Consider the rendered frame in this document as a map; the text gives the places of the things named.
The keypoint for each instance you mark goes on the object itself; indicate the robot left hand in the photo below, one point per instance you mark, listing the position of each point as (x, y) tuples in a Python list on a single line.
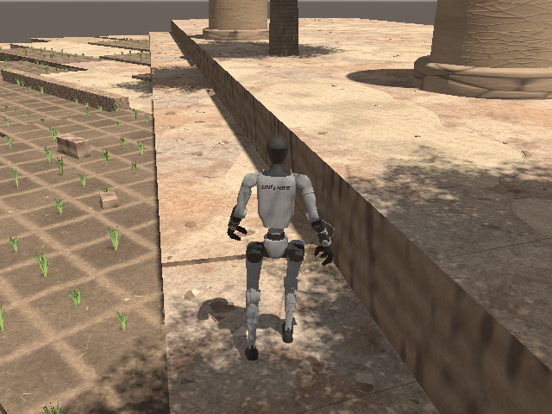
[(234, 236)]

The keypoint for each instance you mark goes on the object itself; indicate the robot left forearm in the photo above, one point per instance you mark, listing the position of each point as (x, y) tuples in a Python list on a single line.
[(234, 221)]

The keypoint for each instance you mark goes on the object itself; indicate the left robot upper arm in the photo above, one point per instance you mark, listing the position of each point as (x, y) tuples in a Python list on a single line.
[(249, 181)]

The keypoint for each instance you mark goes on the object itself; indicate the robot right hand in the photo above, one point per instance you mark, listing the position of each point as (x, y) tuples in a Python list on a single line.
[(328, 251)]

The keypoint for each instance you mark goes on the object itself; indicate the robot right foot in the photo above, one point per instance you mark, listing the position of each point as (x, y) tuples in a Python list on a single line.
[(287, 335)]

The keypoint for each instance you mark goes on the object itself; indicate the right robot upper arm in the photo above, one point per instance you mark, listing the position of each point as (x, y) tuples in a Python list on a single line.
[(303, 182)]

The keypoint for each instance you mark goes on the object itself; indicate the humanoid robot head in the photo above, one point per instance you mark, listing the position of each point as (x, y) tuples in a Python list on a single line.
[(277, 147)]

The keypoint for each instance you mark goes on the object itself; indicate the robot right forearm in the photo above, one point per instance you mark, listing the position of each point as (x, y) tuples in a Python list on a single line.
[(321, 231)]

